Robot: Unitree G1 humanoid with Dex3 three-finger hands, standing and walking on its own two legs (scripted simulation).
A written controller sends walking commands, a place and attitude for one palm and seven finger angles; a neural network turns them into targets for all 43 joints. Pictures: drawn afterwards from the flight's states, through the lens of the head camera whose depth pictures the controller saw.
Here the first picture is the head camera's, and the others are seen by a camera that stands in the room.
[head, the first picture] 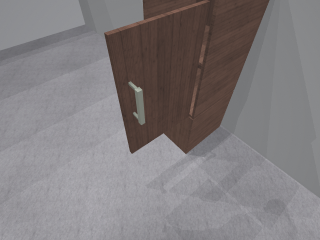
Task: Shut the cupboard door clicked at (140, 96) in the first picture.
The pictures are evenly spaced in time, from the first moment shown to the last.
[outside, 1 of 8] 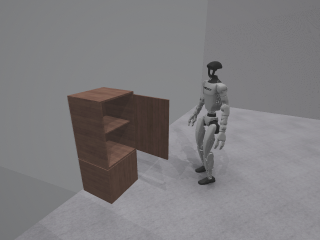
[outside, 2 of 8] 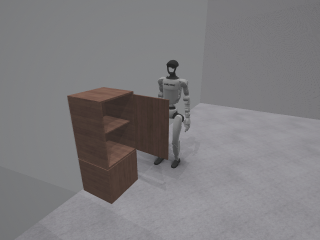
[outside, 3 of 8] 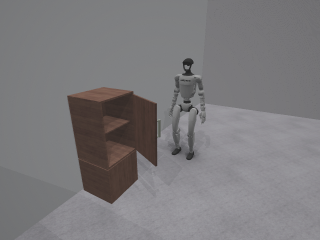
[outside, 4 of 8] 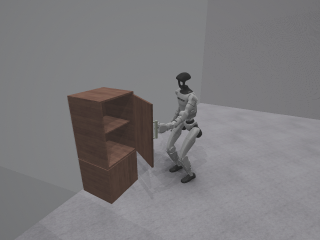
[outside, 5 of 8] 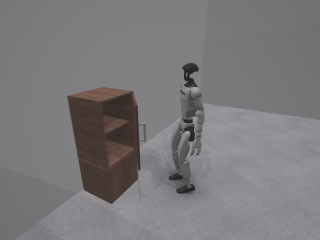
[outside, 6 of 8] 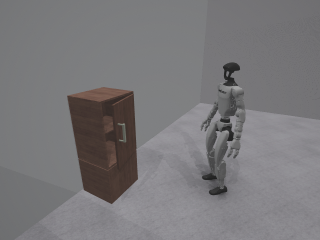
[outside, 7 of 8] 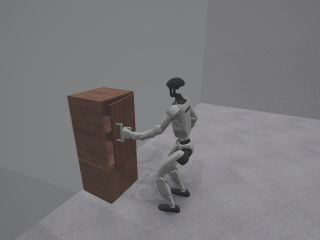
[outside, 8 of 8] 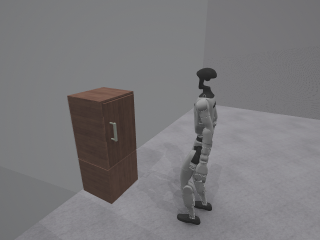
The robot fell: no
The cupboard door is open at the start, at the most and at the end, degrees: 88 88 0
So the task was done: yes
